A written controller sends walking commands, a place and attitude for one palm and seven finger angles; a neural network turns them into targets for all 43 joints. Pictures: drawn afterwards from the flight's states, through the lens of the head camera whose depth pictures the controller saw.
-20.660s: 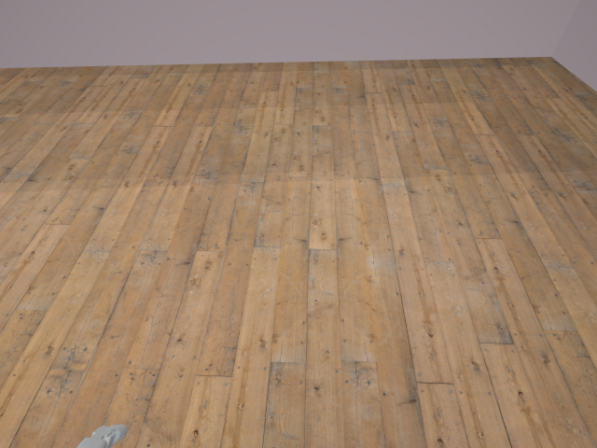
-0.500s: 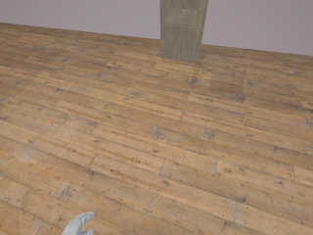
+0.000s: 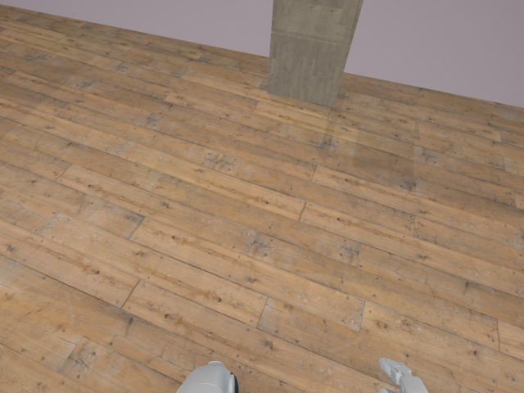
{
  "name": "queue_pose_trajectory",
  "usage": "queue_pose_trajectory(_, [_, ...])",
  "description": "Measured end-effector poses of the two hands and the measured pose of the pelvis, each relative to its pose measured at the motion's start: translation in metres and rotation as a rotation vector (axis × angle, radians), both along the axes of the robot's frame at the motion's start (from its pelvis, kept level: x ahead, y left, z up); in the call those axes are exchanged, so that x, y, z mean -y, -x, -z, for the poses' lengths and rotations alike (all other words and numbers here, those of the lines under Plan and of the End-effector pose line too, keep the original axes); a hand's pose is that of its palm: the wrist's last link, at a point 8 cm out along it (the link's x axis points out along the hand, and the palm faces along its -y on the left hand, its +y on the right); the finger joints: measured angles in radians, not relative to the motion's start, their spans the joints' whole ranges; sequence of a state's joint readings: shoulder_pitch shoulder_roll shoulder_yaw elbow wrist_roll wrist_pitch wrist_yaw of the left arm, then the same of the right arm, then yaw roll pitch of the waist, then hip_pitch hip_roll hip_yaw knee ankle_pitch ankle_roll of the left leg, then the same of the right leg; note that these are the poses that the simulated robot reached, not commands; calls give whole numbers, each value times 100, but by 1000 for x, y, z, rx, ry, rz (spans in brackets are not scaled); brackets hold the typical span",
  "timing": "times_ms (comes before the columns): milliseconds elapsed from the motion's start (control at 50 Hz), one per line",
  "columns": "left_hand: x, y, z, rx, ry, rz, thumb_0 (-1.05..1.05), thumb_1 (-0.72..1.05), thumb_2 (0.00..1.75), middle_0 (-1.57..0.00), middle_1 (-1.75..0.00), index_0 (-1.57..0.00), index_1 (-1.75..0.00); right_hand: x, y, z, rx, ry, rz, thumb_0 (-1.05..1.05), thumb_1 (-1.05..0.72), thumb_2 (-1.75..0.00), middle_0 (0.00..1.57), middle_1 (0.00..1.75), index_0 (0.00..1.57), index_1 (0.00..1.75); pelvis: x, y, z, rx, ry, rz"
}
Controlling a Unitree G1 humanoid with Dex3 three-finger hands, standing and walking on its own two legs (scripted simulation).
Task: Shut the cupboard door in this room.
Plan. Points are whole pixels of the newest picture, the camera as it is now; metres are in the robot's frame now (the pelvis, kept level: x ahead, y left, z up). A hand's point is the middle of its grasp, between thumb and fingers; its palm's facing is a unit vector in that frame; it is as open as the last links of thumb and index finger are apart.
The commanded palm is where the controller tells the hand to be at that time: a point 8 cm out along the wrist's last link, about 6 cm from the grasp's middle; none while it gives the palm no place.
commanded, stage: turn or walk to find it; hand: left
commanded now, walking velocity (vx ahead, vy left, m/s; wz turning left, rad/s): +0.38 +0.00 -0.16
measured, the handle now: out of the picture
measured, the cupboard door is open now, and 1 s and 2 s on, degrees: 88 88 88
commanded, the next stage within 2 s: stand and wait in 0.76 s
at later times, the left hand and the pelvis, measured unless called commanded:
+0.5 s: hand (210, 266) +0.35 +0.14 -0.13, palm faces -0.18 -0.97 -0.18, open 7.4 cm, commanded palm none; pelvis +0.20 -0.01 +0.02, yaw -7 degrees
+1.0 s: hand (223, 253) +0.39 +0.12 -0.15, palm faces -0.01 -0.98 -0.19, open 7.3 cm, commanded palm none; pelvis +0.40 -0.05 +0.02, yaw -4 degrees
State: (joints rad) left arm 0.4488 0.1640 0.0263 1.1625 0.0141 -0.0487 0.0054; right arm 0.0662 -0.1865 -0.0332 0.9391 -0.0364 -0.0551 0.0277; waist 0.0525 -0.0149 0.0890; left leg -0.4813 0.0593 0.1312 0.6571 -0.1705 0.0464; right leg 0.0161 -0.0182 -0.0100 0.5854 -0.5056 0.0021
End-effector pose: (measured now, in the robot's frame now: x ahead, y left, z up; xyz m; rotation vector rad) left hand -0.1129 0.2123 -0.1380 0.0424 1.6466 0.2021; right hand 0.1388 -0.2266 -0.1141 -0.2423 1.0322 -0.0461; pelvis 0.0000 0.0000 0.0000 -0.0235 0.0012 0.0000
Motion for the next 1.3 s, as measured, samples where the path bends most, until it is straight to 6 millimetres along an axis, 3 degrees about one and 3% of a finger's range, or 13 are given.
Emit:
queue_pose_trajectory(80, [-18,-65,2,55,18,50,1,91,90,-20,-30,-20,-30,-11,-4,-4,-19,3,67,0,-91,-90,20,30,20,30,-16,-31,-7,26,-3,41])
queue_pose_trajectory(200, [-41,-207,-13,294,-13,140,1,91,90,-20,-30,-20,-30,-14,36,-9,-165,12,213,-1,-94,-90,20,30,20,30,-25,-77,-25,32,-16,56])
queue_pose_trajectory(300, [-40,-307,-28,439,-29,192,0,92,90,-20,-30,-20,-30,-19,70,-7,-316,-9,299,0,-93,-90,20,30,20,30,-23,-116,-29,22,-36,73])
queue_pose_trajectory(440, [-5,-416,-37,499,-12,305,0,92,90,-19,-30,-19,-30,-34,84,-3,-472,-86,399,0,-92,-90,20,30,19,30,-4,-172,-27,3,-48,103])
queue_pose_trajectory(580, [60,-517,-26,560,15,399,0,91,90,-20,-30,-20,-30,-26,63,10,-621,-170,461,0,-91,-90,20,30,20,30,39,-239,-9,-18,-46,124])
queue_pose_trajectory(620, [73,-529,-24,582,16,383,0,91,90,-20,-30,-20,-30,-13,41,14,-637,-179,447,0,-91,-90,20,30,20,30,50,-254,-7,-10,-39,121])
queue_pose_trajectory(680, [80,-524,-25,548,12,322,0,91,90,-20,-30,-20,-30,15,-13,16,-571,-155,407,1,-91,-90,20,30,20,30,61,-276,-14,7,-39,105])
queue_pose_trajectory(840, [45,-516,-40,433,-108,225,-5,96,90,-20,-30,-20,-30,81,-209,5,-213,-61,279,0,-91,-90,19,30,19,30,70,-335,-28,8,-24,88])
queue_pose_trajectory(920, [40,-505,-32,324,-87,199,-3,94,90,-20,-30,-20,-30,85,-292,-7,-90,-39,222,0,-91,-90,19,30,19,30,66,-366,-28,7,-12,82])
queue_pose_trajectory(1020, [39,-499,-10,211,-28,134,-1,92,90,-20,-30,-20,-30,66,-368,-10,-45,-7,136,0,-91,-90,19,30,19,30,51,-407,-18,11,11,75])
queue_pose_trajectory(1120, [37,-512,4,136,16,115,0,92,90,-20,-30,-20,-30,37,-395,-8,-61,0,114,0,-91,-90,19,30,19,30,37,-435,-14,22,-4,88])
queue_pose_trajectory(1200, [35,-541,-3,161,23,143,0,91,90,-20,-30,-20,-30,24,-386,-6,-96,-27,175,-1,-92,-90,20,30,20,30,31,-444,-21,27,0,91])
queue_pose_trajectory(1300, [33,-580,-10,243,-9,187,0,92,90,-20,-30,-20,-30,36,-373,-3,-115,-26,224,-4,-95,-90,20,30,20,30,32,-449,-22,31,-21,85])
